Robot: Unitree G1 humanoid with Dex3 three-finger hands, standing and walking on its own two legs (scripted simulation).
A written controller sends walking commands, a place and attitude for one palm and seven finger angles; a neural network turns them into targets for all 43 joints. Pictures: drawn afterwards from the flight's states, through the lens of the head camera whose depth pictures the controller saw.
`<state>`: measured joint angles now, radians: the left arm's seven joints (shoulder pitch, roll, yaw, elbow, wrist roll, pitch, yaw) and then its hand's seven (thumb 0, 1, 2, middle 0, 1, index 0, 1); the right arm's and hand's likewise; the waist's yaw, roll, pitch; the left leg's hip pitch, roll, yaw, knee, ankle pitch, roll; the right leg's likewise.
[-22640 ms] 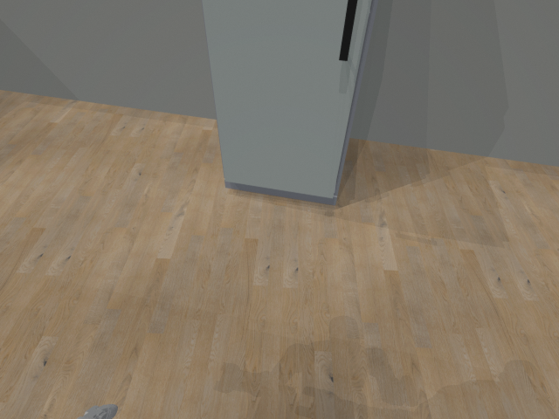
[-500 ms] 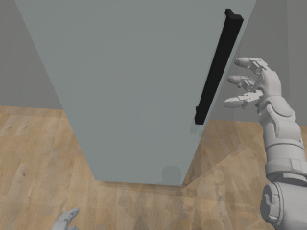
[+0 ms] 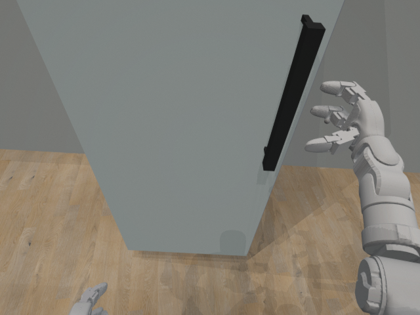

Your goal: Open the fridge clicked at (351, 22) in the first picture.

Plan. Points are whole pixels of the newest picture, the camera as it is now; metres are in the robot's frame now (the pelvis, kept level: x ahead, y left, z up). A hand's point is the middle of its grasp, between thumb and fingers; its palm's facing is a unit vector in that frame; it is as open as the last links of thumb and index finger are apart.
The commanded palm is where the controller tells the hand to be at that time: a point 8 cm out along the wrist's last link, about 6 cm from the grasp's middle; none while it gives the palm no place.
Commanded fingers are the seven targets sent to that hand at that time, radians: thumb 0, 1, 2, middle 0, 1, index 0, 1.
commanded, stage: move the hooked fingers beside the handle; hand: right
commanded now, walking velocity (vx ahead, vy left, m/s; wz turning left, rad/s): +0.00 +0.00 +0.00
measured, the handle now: (283, 105) +0.49 -0.10 +0.18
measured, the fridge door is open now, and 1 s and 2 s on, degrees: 0 0 0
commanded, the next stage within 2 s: feel for the door with the fingertips in 0.32 s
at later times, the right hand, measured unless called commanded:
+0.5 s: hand (318, 116) +0.43 -0.15 +0.20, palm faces -0.04 +1.00 -0.01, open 14.0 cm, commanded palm +0.41 -0.20 +0.20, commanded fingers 0.00 0.50 -0.30 0.30 1.20 0.30 1.20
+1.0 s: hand (303, 115) +0.43 -0.12 +0.20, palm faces -0.02 +1.00 +0.01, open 14.0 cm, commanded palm +0.42 -0.18 +0.20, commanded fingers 0.00 0.50 -0.30 0.30 1.20 0.30 1.20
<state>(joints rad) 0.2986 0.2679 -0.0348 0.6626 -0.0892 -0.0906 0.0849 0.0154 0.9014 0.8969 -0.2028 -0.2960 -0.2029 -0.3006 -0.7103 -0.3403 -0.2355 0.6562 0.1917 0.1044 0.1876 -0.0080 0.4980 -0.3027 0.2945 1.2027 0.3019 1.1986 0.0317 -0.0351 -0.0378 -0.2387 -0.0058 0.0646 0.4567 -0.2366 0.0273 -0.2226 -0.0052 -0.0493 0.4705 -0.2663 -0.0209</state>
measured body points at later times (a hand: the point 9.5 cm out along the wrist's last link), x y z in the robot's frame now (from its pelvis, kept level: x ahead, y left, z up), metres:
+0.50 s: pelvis +0.00 +0.00 +0.00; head +0.00 +0.01 +0.45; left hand +0.09 +0.25 -0.11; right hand +0.43 -0.20 +0.20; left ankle +0.00 +0.10 -0.74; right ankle -0.01 -0.11 -0.74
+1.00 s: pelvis -0.01 +0.00 +0.00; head -0.01 +0.02 +0.45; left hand +0.12 +0.25 -0.10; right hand +0.43 -0.18 +0.20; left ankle +0.00 +0.10 -0.74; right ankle -0.01 -0.11 -0.74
